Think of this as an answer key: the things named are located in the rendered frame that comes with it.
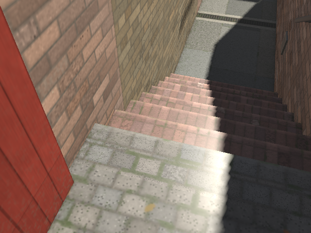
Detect stairs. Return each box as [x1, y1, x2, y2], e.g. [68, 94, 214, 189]
[108, 73, 311, 172]

